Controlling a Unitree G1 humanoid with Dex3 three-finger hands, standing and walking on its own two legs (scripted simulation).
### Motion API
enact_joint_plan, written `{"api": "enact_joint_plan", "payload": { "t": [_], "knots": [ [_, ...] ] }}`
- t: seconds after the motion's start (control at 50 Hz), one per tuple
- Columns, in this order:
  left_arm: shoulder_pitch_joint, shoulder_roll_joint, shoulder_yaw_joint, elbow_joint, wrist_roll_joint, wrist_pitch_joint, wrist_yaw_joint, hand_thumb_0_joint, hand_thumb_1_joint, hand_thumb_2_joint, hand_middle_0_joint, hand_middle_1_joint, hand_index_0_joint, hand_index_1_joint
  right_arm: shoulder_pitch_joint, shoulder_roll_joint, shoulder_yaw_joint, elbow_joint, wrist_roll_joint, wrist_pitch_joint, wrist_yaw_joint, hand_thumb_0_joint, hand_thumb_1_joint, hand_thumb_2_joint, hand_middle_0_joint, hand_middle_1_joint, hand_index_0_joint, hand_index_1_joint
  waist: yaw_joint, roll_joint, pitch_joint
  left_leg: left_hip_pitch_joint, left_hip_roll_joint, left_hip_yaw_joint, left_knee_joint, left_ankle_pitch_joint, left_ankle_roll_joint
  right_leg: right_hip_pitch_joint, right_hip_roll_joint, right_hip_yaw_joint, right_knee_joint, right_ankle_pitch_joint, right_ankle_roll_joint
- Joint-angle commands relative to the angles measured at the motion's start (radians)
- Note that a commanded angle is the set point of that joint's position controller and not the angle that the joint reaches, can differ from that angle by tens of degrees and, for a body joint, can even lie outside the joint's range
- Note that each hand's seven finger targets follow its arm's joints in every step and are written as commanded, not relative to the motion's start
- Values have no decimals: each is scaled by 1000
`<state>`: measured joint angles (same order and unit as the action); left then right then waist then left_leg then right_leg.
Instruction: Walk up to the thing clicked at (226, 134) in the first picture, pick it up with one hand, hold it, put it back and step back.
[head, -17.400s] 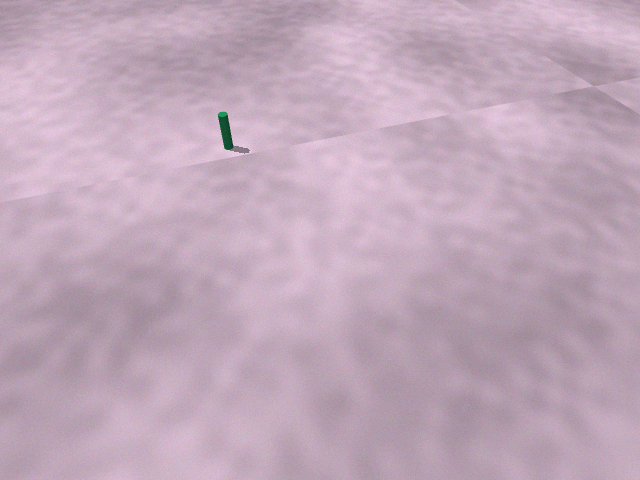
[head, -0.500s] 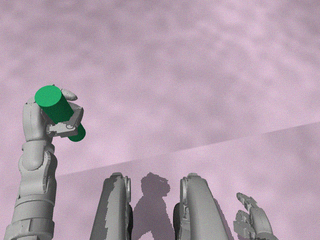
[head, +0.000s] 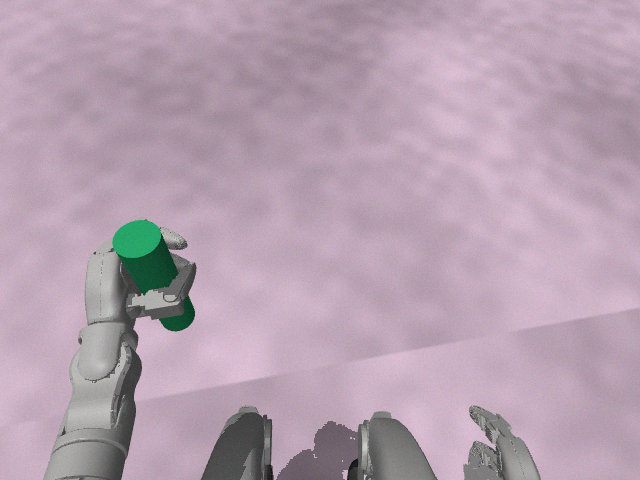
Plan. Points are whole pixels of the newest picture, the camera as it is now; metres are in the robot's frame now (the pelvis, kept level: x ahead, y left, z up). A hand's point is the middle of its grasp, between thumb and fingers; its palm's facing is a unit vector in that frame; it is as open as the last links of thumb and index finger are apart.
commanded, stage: lift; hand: left
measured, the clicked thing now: (161, 283) +0.35 +0.20 +0.00
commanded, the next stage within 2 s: hold in 0.84 s
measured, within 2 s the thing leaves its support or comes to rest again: neither
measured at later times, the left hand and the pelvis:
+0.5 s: hand (172, 245) +0.36 +0.17 +0.08, palm faces +0.18 -0.98 -0.02, open 6.2 cm; pelvis +0.02 -0.01 +0.05, yaw +1 degrees
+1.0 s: hand (168, 231) +0.36 +0.17 +0.10, palm faces +0.18 -0.98 -0.01, open 6.2 cm; pelvis +0.03 -0.01 +0.07, yaw +0 degrees
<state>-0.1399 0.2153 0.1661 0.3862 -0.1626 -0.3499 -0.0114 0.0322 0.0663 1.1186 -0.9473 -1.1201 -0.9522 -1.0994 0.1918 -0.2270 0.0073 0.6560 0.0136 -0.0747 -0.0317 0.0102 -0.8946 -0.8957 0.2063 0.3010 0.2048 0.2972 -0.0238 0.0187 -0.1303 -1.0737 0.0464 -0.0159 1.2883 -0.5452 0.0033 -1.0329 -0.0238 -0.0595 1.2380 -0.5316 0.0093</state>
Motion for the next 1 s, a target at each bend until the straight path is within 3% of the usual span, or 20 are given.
{"api": "enact_joint_plan", "payload": {
  "t": [0.0,0.08,0.1,0.12,0.24,0.28,0.3,0.36,0.38,0.44,0.48,0.54,0.58,0.62,0.66,0.68,0.82,0.86,0.9,0.98],
  "knots": [
    [-284,132,61,-295,-19,-117,11,0,513,1263,-1237,-1350,-1255,-1341,27,-140,-50,-102,-6,-36,-11,0,-893,-896,200,300,200,300,-3,54,-400,355,-29,-45,-245,223,-1,231,30,9,-195,249,-31],
    [-301,129,52,-278,-13,-117,16,0,535,1277,-1239,-1357,-1257,-1348,18,-139,-51,-108,-6,-31,-13,0,-892,-896,200,300,200,300,-6,45,-339,381,-31,-34,-288,212,1,256,30,12,-244,247,-27],
    [-303,114,24,-278,-8,-115,12,0,519,1270,-1243,-1359,-1263,-1349,24,-135,-48,-107,-7,-30,-14,0,-893,-896,200,300,200,300,-13,35,-338,385,-30,-30,-286,220,2,277,28,16,-256,257,-25],
    [-315,135,48,-291,-11,-115,15,0,523,1263,-1239,-1350,-1258,-1340,28,-136,-50,-106,-6,-28,-16,0,-890,-895,200,300,200,300,-4,35,-345,393,-33,-26,-294,226,3,297,27,19,-268,264,-25],
    [-262,116,42,-308,-13,-104,24,0,487,1248,-1231,-1351,-1256,-1336,39,-124,-45,-109,-10,-18,-15,0,-892,-894,200,300,200,300,10,44,-360,464,-36,-17,-335,303,-1,392,30,20,-312,336,-24],
    [-267,116,50,-310,-16,-101,29,0,511,1264,-1225,-1351,-1248,-1338,36,-125,-45,-104,-13,-16,-15,0,-887,-894,200,300,200,300,9,53,-348,490,-34,-19,-346,333,-3,395,35,15,-316,357,-26],
    [-252,89,29,-281,-14,-98,29,0,503,1269,-1224,-1359,-1249,-1345,40,-120,-42,-103,-13,-14,-15,0,-888,-894,200,300,200,300,-3,32,-341,485,-33,-21,-348,348,-1,406,34,14,-320,372,-25],
    [-279,128,60,-298,-7,-101,37,0,521,1262,-1216,-1347,-1242,-1331,32,-117,-45,-106,-16,-7,-22,0,-883,-892,200,300,200,300,-1,13,-298,458,-40,0,-362,319,8,452,27,33,-367,380,-15],
    [-249,102,32,-267,-3,-98,33,0,532,1262,-1214,-1345,-1243,-1328,38,-111,-41,-99,-18,-6,-23,0,-882,-892,200,300,200,300,-8,10,-307,464,-40,-1,-367,329,8,466,28,31,-366,390,-15],
    [-274,95,27,-273,-1,-104,29,0,547,1278,-1221,-1355,-1247,-1340,28,-121,-45,-103,-20,-3,-22,0,-881,-892,200,300,200,300,-6,39,-292,520,-37,-6,-395,350,2,450,32,22,-372,387,-23],
    [-297,127,50,-309,-4,-109,31,0,551,1264,-1220,-1343,-1245,-1328,30,-123,-49,-101,-20,-3,-24,0,-886,-893,200,300,200,300,7,43,-297,538,-38,-1,-407,355,2,483,30,27,-390,397,-20],
    [-279,94,34,-302,-14,-107,29,0,546,1265,-1235,-1347,-1257,-1335,30,-115,-44,-99,-21,-2,-23,0,-885,-893,200,300,200,300,-2,40,-300,556,-38,0,-416,385,2,511,31,27,-400,431,-19],
    [-265,105,53,-284,-13,-104,29,0,537,1265,-1227,-1346,-1249,-1334,35,-117,-49,-97,-22,-1,-24,0,-883,-892,200,300,200,300,1,23,-295,544,-40,6,-419,383,5,531,30,32,-413,443,-15],
    [-242,65,20,-228,-11,-101,26,0,541,1264,-1226,-1345,-1248,-1333,24,-117,-46,-101,-23,0,-23,0,-883,-892,200,300,200,300,-12,-2,-262,544,-38,4,-436,362,5,525,33,25,-424,419,-16],
    [-268,108,55,-252,-9,-113,27,0,547,1270,-1243,-1356,-1264,-1345,34,-122,-53,-89,-23,1,-22,0,-887,-893,200,300,200,300,0,27,-282,564,-38,5,-437,383,3,531,30,27,-424,431,-18],
    [-248,92,34,-226,-10,-111,19,0,557,1270,-1248,-1354,-1269,-1342,27,-124,-52,-95,-21,1,-24,0,-886,-893,200,300,200,300,-6,8,-266,571,-36,5,-443,393,4,533,31,25,-430,441,-17],
    [-259,99,53,-268,-19,-120,19,0,556,1261,-1251,-1346,-1268,-1338,39,-119,-52,-85,-24,4,-22,0,-889,-894,200,300,200,300,4,13,-285,601,-39,13,-455,445,5,596,27,34,-448,508,-12],
    [-259,74,26,-262,-16,-120,18,0,536,1262,-1244,-1350,-1262,-1341,32,-117,-52,-87,-25,3,-20,0,-888,-894,200,300,200,300,-6,16,-269,611,-37,9,-468,432,2,580,33,27,-452,475,-16],
    [-265,104,45,-276,-6,-124,24,0,558,1239,-1240,-1328,-1256,-1319,27,-120,-55,-86,-25,4,-22,0,-890,-894,200,300,200,300,5,26,-255,612,-39,13,-481,403,1,583,28,30,-465,452,-16],
    [-264,94,48,-262,-10,-125,23,0,493,1220,-1226,-1323,-1230,-1325,30,-122,-57,-81,-25,6,-19,0,-896,-898,200,300,200,300,5,34,-255,640,-32,5,-498,414,-4,573,33,19,-464,438,-22]
  ]
}}
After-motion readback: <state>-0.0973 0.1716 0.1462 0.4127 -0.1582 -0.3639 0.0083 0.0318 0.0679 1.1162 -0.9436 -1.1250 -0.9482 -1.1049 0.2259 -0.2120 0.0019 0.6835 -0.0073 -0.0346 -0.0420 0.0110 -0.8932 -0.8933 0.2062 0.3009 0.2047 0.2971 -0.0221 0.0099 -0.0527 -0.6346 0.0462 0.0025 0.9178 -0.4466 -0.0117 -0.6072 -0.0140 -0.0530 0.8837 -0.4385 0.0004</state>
